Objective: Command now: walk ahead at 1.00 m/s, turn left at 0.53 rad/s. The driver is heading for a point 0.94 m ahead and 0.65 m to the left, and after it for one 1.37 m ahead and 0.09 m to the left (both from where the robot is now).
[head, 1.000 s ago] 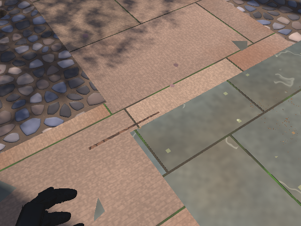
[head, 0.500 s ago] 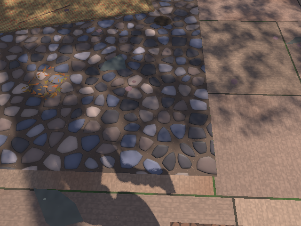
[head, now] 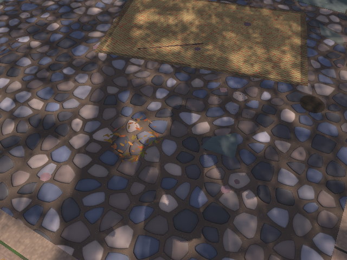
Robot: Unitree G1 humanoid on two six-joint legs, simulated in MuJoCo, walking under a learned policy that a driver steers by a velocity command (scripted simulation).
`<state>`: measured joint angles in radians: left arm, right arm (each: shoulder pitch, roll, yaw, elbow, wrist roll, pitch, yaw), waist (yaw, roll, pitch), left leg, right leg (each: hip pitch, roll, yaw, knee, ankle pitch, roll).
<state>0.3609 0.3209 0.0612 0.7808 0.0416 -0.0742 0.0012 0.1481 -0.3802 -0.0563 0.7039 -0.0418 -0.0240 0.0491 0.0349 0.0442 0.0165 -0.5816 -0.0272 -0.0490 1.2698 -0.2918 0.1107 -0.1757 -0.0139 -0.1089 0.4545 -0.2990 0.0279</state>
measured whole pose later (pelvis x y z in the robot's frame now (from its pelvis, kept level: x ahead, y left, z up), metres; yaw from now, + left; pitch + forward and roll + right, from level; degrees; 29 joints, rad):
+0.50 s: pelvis +0.48 +0.06 +0.00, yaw +9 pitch +1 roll +1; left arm 0.10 0.29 0.00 0.68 0.05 -0.04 -0.04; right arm 0.51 -0.30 -0.05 0.91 0.00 -0.08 0.00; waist -0.06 -0.03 0.01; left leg 0.01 -0.15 -0.04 0.27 -0.29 0.13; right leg -0.70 -0.14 0.01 0.88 -0.15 0.01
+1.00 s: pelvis +0.95 +0.17 +0.00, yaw +16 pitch +2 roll -2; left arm 0.60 0.30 0.07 0.94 0.00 -0.08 -0.03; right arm -0.09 -0.27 0.01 0.64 -0.04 -0.08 0.07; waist 0.13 -0.02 0.00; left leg -0.63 0.06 -0.03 0.64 -0.08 0.03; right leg 0.10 -0.01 0.01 0.23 -0.37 0.02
